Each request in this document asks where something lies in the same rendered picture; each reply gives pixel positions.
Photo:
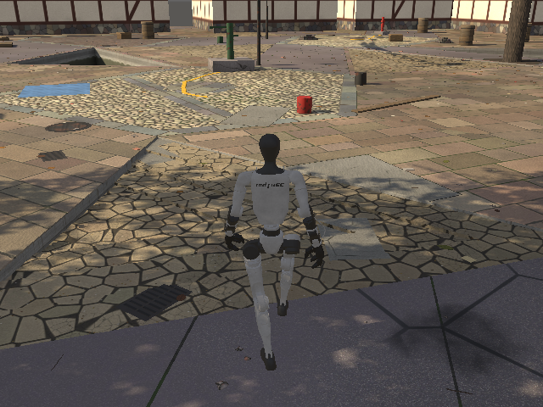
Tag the robot left upper arm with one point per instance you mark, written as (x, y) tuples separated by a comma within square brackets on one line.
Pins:
[(244, 179)]

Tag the left robot forearm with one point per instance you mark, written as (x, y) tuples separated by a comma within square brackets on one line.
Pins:
[(231, 223)]

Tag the robot torso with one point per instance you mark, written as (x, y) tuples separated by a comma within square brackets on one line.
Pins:
[(270, 196)]

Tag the left robot hand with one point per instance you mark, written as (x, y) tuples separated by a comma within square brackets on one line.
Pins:
[(237, 238)]

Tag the right robot forearm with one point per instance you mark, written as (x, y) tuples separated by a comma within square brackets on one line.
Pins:
[(311, 228)]

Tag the robot right foot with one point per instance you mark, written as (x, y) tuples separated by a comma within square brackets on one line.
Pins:
[(281, 309)]

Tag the robot right upper arm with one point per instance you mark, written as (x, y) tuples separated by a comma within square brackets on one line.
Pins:
[(301, 192)]

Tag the right robot hand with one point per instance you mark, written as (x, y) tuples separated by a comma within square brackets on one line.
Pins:
[(318, 257)]

